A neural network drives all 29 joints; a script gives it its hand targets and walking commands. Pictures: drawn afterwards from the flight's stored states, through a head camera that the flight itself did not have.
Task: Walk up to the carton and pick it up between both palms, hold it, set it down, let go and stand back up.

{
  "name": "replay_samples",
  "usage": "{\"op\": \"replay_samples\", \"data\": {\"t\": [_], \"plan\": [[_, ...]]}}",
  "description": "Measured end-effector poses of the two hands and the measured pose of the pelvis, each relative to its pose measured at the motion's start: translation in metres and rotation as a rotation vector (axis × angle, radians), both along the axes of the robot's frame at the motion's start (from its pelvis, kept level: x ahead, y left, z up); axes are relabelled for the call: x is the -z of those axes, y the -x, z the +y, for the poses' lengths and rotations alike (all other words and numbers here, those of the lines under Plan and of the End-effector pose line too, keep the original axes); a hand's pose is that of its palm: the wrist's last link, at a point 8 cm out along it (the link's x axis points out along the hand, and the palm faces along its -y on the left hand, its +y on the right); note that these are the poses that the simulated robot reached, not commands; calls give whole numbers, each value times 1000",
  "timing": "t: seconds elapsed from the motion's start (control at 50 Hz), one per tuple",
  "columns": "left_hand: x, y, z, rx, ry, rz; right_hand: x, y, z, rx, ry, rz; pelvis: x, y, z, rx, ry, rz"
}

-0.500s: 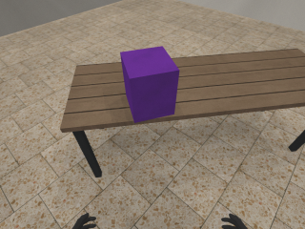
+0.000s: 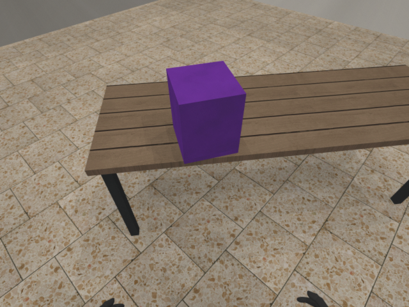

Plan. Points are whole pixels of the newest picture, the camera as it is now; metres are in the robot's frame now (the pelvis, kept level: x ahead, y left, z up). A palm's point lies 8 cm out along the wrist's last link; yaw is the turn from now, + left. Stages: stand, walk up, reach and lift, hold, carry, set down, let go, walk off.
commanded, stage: stand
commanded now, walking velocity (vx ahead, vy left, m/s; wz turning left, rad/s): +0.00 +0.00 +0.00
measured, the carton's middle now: (203, 112) +0.75 +0.00 -0.06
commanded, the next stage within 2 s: walk up in 0.62 s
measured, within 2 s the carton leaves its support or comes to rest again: neither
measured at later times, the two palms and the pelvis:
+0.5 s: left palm out of the picture +0.10 +0.23 -0.11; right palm out of the picture +0.10 -0.23 -0.11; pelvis +0.01 +0.00 +0.00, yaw +0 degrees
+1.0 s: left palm out of the picture +0.11 +0.23 -0.11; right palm out of the picture +0.01 -0.28 -0.11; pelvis +0.03 -0.02 +0.01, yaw +2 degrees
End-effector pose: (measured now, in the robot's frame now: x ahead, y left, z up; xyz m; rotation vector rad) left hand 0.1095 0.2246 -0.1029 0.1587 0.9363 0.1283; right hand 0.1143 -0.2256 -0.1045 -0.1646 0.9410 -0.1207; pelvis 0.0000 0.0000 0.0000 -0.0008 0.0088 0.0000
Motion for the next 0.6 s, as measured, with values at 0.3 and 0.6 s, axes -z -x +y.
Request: {"op": "replay_samples", "data": {"t": [0.3,0.6], "plan": [[4,-9,-2,-5,17,17,3,14,-6,35,25,71,-2,-8,2,-3,3,3],[8,6,10,-39,-10,92,7,16,-6,46,22,105,-5,-17,4,2,0,-13]]}}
